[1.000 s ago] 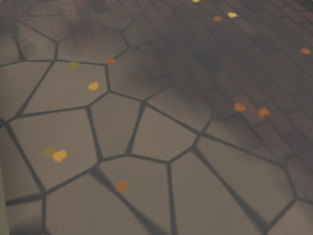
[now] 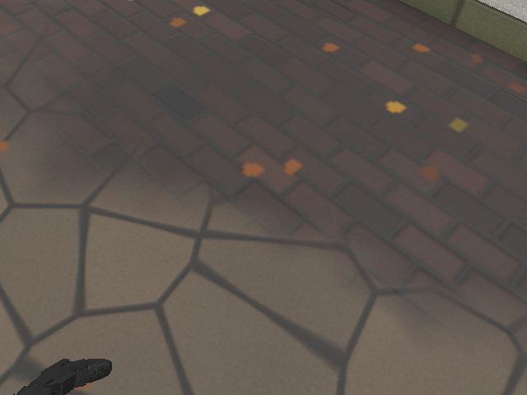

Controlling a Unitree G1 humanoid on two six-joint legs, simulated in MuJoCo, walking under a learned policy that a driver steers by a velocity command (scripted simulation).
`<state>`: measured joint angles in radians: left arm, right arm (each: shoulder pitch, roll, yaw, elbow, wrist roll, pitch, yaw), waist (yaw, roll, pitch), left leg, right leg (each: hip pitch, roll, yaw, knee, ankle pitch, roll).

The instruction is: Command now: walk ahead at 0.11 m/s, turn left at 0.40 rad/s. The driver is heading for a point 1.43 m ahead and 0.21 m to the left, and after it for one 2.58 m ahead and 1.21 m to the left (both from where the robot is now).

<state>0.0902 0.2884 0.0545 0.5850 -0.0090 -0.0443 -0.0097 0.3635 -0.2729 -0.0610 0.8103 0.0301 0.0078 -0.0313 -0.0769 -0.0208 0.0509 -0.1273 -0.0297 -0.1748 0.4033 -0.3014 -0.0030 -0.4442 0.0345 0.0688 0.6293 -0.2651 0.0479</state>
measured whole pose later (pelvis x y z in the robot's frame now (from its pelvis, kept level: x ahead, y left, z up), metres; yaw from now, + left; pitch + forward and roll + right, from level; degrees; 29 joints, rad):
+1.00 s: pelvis +0.26 +0.10 -0.02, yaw +17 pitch +2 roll +0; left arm 0.06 0.28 0.02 0.68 -0.02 -0.07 -0.09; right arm 0.38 -0.32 -0.05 0.75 0.00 -0.05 -0.02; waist -0.07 -0.02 0.05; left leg 0.18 -0.01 0.11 0.24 -0.45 0.02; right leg -0.59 0.01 -0.06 0.56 -0.03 -0.07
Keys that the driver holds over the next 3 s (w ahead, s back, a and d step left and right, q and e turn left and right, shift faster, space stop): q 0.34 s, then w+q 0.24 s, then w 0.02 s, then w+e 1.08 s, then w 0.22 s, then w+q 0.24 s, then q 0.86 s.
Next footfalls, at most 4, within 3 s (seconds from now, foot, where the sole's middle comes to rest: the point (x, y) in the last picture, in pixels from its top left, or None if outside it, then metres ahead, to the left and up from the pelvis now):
0.06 right None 0.13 -0.11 -0.78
0.56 left None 0.07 0.13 -0.78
1.04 right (225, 385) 0.48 0.06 -0.78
1.50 left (129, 302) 0.72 0.32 -0.78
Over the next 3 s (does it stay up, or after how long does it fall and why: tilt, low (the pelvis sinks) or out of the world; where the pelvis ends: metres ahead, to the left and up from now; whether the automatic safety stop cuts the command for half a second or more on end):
stays up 1.09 0.09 -0.01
